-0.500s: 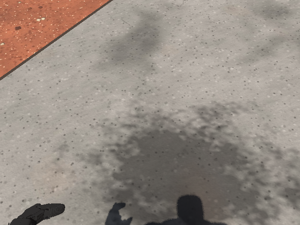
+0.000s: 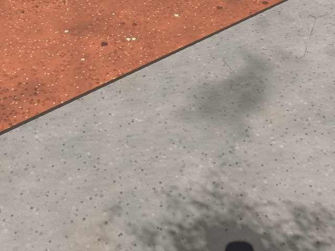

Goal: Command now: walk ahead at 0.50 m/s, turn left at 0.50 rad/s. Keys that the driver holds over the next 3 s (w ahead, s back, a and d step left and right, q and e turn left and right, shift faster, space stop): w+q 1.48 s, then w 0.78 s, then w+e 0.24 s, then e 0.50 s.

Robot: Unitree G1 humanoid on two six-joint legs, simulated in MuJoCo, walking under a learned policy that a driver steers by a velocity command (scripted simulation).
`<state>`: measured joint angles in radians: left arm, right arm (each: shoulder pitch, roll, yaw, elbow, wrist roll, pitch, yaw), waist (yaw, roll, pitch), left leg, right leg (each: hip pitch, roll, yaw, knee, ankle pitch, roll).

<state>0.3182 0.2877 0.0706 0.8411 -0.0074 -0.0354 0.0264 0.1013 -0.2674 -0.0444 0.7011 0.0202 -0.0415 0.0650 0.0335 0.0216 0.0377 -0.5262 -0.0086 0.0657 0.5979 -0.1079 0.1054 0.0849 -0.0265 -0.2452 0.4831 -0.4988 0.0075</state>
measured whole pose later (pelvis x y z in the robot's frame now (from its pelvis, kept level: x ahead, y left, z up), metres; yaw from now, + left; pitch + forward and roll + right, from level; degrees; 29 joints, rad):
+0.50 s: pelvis +0.30 -0.01 +0.01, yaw +18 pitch +3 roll -1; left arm 0.06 0.27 0.04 0.69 0.01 -0.12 -0.02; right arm 0.37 -0.32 -0.08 0.72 0.03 -0.02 -0.02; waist -0.06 0.03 0.00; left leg -0.19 -0.09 -0.21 0.83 -0.52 0.04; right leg -0.47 0.04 0.03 0.54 -0.14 0.00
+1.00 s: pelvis +0.54 +0.12 +0.00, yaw +37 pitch +2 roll -1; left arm 0.33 0.32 0.07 0.86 -0.01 -0.05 0.01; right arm 0.07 -0.29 -0.06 0.55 0.02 -0.02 0.05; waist 0.06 0.01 0.06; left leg -0.52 -0.01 0.05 0.62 -0.14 0.11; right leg 0.00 -0.09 -0.20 0.67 -0.50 0.04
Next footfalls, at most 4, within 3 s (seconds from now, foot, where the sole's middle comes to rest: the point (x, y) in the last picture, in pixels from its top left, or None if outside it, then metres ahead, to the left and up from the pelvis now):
0.46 right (204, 246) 0.47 -0.09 -0.75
0.98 left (112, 208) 0.61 0.28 -0.75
1.44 right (116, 139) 0.95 0.31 -0.75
1.92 left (35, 152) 0.87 0.67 -0.75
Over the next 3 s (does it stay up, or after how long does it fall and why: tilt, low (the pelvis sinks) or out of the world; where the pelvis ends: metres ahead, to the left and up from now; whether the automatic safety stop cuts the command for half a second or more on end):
stays up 1.18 0.91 0.02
